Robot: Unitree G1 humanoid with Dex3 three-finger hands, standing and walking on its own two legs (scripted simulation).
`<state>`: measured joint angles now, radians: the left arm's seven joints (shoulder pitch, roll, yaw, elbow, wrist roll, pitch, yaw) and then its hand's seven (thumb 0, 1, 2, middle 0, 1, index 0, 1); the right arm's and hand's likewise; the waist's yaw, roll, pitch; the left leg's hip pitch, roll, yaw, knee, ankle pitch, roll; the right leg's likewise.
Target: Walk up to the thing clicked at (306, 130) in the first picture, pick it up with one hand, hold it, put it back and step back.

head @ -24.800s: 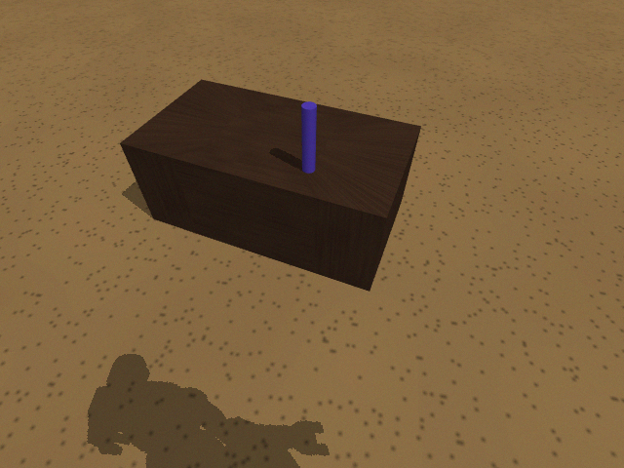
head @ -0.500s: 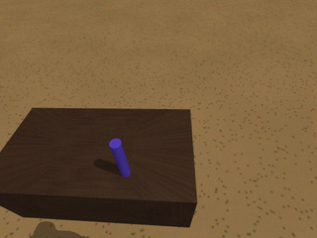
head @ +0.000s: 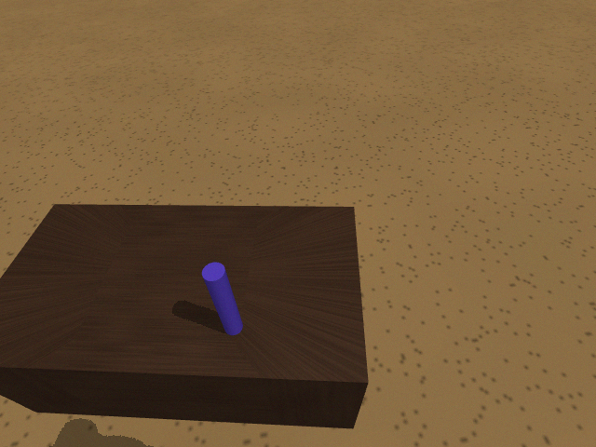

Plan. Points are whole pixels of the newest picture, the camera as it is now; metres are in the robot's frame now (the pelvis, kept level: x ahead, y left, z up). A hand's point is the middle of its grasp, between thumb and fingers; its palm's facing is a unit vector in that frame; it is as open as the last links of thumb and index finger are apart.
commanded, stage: stand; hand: left
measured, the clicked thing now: (224, 302) +0.47 +0.20 -0.24
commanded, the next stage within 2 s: step back in 1.90 s
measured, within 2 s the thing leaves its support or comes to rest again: neither
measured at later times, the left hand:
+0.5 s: hand out of the picture +0.07 +0.25 -0.15, palm faces -0.01 -0.94 -0.35, open 7.4 cm
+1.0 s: hand out of the picture +0.08 +0.26 -0.15, palm faces -0.02 -0.94 -0.35, open 7.4 cm
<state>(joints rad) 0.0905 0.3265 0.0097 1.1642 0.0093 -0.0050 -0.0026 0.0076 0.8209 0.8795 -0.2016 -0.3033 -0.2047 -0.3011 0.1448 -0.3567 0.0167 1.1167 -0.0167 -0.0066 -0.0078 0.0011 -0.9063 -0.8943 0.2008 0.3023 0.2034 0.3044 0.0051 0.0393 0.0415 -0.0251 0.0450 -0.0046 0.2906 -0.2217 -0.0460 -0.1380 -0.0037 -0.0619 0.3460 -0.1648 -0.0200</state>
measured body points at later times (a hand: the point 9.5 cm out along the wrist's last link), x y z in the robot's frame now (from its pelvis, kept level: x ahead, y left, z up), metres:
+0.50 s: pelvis +0.00 +0.00 +0.00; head +0.00 -0.01 +0.45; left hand +0.07 +0.30 -0.13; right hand +0.06 -0.30 -0.14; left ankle -0.04 +0.15 -0.75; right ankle +0.02 -0.10 -0.75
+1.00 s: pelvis +0.00 +0.00 +0.00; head +0.01 -0.01 +0.45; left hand +0.08 +0.30 -0.13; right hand +0.06 -0.29 -0.14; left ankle -0.04 +0.15 -0.75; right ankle +0.02 -0.10 -0.75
